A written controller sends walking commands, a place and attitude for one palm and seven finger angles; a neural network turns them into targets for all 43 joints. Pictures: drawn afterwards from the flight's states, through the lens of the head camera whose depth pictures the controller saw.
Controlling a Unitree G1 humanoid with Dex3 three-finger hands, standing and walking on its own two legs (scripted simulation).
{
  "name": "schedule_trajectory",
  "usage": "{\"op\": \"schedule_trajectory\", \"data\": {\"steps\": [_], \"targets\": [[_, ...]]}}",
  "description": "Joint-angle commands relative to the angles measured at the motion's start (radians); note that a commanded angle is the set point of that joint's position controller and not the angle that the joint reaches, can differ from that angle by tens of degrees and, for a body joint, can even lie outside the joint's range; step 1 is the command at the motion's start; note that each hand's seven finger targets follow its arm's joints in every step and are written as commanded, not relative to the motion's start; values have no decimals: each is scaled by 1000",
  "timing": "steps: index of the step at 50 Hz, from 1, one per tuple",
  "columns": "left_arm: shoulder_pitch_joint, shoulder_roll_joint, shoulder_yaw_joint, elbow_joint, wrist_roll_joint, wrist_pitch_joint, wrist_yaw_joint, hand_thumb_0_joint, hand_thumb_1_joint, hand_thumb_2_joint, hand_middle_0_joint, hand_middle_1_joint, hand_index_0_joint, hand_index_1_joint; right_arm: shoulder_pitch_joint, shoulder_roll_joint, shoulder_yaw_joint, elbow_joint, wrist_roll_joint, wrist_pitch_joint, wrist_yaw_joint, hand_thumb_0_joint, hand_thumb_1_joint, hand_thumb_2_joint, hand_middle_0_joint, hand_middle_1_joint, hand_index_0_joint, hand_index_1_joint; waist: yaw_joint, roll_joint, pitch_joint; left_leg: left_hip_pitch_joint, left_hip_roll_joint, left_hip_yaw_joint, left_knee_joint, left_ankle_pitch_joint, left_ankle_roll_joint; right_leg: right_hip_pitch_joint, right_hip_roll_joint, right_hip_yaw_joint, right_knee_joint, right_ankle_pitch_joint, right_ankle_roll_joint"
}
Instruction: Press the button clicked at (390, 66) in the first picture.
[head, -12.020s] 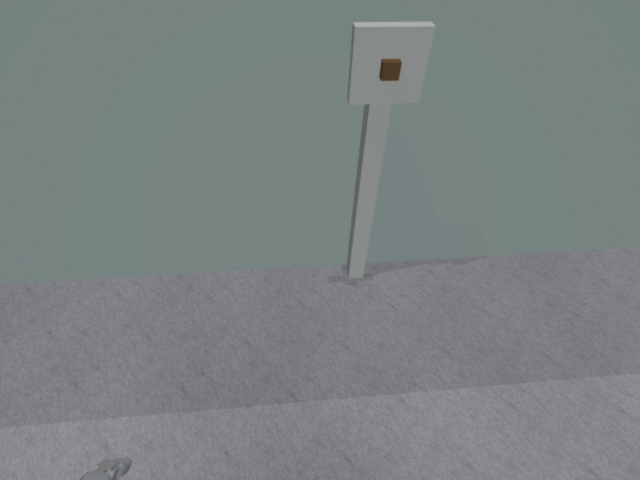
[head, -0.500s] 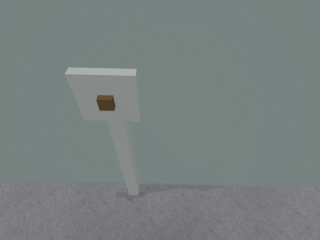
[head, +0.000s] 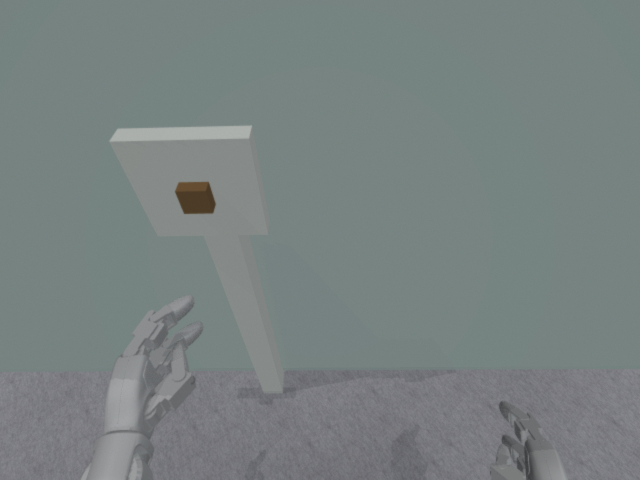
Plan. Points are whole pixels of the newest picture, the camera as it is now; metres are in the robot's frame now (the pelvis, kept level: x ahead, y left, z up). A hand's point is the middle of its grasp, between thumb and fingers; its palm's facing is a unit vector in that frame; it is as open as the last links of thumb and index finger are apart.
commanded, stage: raise the hand and make a fist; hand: left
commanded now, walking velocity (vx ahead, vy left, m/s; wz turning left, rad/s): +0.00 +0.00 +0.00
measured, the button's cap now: (196, 196) +0.47 +0.19 +0.11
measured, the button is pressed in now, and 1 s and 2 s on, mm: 0 0 0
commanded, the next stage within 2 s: aim a knuckle at the button in 1.72 s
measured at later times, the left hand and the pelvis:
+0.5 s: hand (176, 438) +0.18 +0.17 +0.02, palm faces -0.10 -0.99 +0.02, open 3.3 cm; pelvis -0.05 +0.01 -0.03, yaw +0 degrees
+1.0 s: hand (87, 404) +0.19 +0.24 +0.08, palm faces +0.08 -1.00 -0.05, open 3.1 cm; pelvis -0.03 +0.05 -0.01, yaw +0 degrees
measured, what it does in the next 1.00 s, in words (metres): shifts its weight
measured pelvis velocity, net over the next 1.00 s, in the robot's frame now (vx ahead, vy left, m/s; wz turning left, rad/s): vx -0.03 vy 0.05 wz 0.01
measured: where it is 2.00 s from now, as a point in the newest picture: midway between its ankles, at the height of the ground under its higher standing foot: outside the picture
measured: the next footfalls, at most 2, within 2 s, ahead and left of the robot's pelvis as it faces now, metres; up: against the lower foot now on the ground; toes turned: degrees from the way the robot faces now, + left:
none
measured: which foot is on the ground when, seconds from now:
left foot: down 0.00-1.00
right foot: down 0.00-1.00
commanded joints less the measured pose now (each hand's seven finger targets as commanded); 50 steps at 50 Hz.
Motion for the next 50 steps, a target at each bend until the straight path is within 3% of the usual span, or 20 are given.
{"op": "schedule_trajectory", "data": {"steps": [1,2,4,8,9,12,14,15,17,19,22,24,28,29,32,35,39,40,44,50], "targets": [[370,114,139,42,-75,-206,-249,0,900,900,-613,-750,-613,-750,-80,-111,-55,-232,11,-29,39,0,-900,-900,200,300,200,300,107,-198,-84,-125,-41,-27,114,224,-17,30,-43,87,46,670,59],[334,160,178,-15,-67,-215,-257,0,900,900,-640,-780,-640,-780,-86,-107,-56,-262,14,-17,37,0,-900,-900,200,300,200,300,115,-93,-121,-125,-45,-5,128,219,-9,35,-46,103,52,625,51],[230,226,211,-162,-56,-197,-222,0,900,900,-695,-840,-695,-840,-104,-93,-48,-313,10,15,28,0,-900,-900,200,300,200,300,117,21,-158,-130,-45,6,152,175,2,5,-45,142,44,482,48],[3,156,149,-428,-56,-267,-113,0,900,900,-805,-960,-805,-960,-55,-51,-37,-344,6,30,12,0,-900,-900,200,300,200,300,32,90,-183,-92,-15,-29,217,126,29,-132,-17,155,35,290,42],[-89,169,128,-505,-56,-301,-103,0,900,900,-832,-990,-832,-990,-43,-56,-29,-340,1,29,5,0,-900,-900,200,300,200,300,-6,49,-161,-109,-2,-49,239,96,36,-189,-6,156,36,224,45],[-136,128,19,-498,-58,-371,-145,0,900,900,-915,-1080,-915,-1080,-35,-67,-12,-315,7,-5,-13,0,-900,-900,200,300,200,300,-55,61,-108,-134,12,-71,277,11,43,-295,6,163,7,33,33],[-149,121,-43,-432,-74,-344,-211,0,900,900,-970,-1140,-970,-1140,-35,-86,6,-309,15,-25,-24,0,-900,-900,200,300,200,300,-80,17,-60,-167,21,-85,283,-35,48,-306,8,177,-24,-50,39],[-133,152,-28,-373,-78,-307,-239,0,900,900,-997,-1170,-997,-1170,-24,-96,7,-304,24,-29,-30,0,-900,-900,200,300,200,300,-80,-25,-51,-190,20,-86,279,-64,47,-288,1,195,-52,-86,47],[-62,190,8,-265,-87,-184,-280,0,900,900,-1053,-1230,-1053,-1230,-25,-109,12,-316,39,-25,-42,0,-900,-900,200,300,200,300,-44,-65,-60,-217,10,-84,246,-94,47,-228,-10,218,-103,-169,56],[33,241,94,-189,-98,-38,-290,0,900,900,-1107,-1290,-1107,-1290,-46,-106,12,-341,53,-10,-46,0,-900,-900,200,300,200,300,21,-76,-96,-203,-2,-82,198,-82,46,-142,-17,217,-126,-187,60],[51,244,181,-302,-134,96,-218,0,900,900,-1190,-1380,-1190,-1380,-89,-77,19,-387,54,16,-52,0,-900,-900,200,300,200,300,80,-59,-125,-136,-10,-75,120,-39,38,-55,-26,171,-130,-136,54],[60,232,225,-367,-144,93,-129,0,900,900,-1245,-1440,-1245,-1440,-95,-55,21,-375,43,21,-51,0,-900,-900,200,300,200,300,94,-63,-106,-101,3,-84,91,-2,32,-56,-8,126,-110,-82,46],[41,202,172,-474,-83,-34,-32,0,900,900,-1300,-1500,-1300,-1500,-16,-59,16,-345,22,-3,-26,0,-900,-900,200,300,200,300,55,20,-80,-17,16,-88,51,73,34,-128,34,26,-37,82,25],[30,203,153,-475,-68,-64,-33,0,900,900,-1300,-1500,-1300,-1500,-11,-67,15,-339,14,-9,-21,0,-900,-900,200,300,200,300,42,-32,-78,-23,19,-93,57,85,37,-131,41,17,-22,102,26],[37,162,62,-438,-51,-113,-95,0,900,900,-1300,-1500,-1300,-1500,11,-93,13,-324,16,-33,-10,0,-900,-900,200,300,200,300,5,34,-76,4,18,-94,64,58,36,-179,41,10,-19,92,26],[22,169,49,-411,-77,-80,-159,0,900,900,-1300,-1500,-1300,-1500,12,-114,13,-328,32,-49,-18,0,-900,-900,200,300,200,300,-5,-4,-69,4,16,-108,40,-12,37,-171,40,10,-51,33,27],[24,257,156,-479,-83,-21,-142,0,900,900,-1300,-1500,-1300,-1500,4,-114,13,-332,35,-55,-27,0,-900,-900,200,300,200,300,39,50,-146,82,21,-130,-13,27,31,-101,43,-11,-44,92,18],[20,242,156,-532,-85,-17,-128,0,900,900,-1300,-1500,-1300,-1500,1,-107,15,-342,34,-55,-27,0,-900,-900,200,300,200,300,44,84,-166,114,23,-131,-21,56,28,-90,41,-17,-40,119,16],[-6,230,162,-540,-83,6,-79,0,900,900,-1300,-1500,-1300,-1500,0,-98,29,-339,28,-38,-21,0,-900,-900,200,300,200,300,40,63,-90,132,34,-153,-54,92,18,-84,52,-35,-47,158,13],[-32,206,112,-457,-74,94,-147,0,900,900,-1300,-1500,-1300,-1500,5,-113,39,-341,36,-21,-18,0,-900,-900,200,300,200,300,25,50,-44,158,32,-147,-76,124,15,-56,49,-33,-94,197,17]]}}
